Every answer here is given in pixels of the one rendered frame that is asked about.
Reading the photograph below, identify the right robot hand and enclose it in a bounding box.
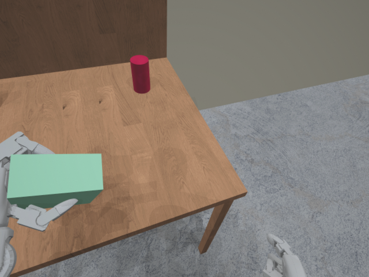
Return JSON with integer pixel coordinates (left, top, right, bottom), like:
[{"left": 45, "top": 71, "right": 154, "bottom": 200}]
[{"left": 263, "top": 233, "right": 307, "bottom": 277}]

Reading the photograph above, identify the left robot hand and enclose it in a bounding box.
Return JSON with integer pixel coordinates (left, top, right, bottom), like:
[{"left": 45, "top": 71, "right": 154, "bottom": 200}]
[{"left": 0, "top": 132, "right": 78, "bottom": 232}]

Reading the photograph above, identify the robot left forearm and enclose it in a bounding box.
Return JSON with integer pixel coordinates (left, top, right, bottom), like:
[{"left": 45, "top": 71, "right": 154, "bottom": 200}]
[{"left": 0, "top": 227, "right": 17, "bottom": 277}]

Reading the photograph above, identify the sponge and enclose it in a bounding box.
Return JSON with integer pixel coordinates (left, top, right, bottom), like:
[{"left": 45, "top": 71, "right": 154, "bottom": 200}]
[{"left": 7, "top": 154, "right": 103, "bottom": 209}]

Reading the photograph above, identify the table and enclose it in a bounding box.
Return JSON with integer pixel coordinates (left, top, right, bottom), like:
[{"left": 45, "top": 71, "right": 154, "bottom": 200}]
[{"left": 0, "top": 0, "right": 248, "bottom": 277}]

